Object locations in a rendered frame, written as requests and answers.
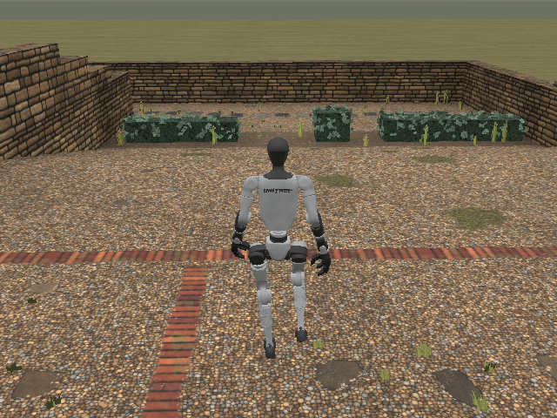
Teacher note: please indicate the right robot forearm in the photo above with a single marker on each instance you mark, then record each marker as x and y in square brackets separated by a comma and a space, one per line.
[319, 236]

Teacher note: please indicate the robot right hand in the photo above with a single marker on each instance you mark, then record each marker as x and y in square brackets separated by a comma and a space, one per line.
[325, 262]

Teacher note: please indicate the left robot foot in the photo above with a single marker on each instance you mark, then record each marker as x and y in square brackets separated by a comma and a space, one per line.
[270, 351]

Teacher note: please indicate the left robot upper arm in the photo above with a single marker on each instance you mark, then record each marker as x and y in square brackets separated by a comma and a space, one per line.
[247, 196]

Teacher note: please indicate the robot left hand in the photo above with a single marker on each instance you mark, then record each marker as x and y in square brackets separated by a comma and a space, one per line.
[245, 245]

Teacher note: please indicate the humanoid robot head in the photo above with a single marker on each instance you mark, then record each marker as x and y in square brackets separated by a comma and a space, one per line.
[278, 149]

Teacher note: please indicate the left robot forearm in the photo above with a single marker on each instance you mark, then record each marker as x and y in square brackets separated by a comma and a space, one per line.
[239, 231]

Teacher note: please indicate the right robot upper arm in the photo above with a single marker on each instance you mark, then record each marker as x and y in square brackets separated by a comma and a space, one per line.
[306, 185]

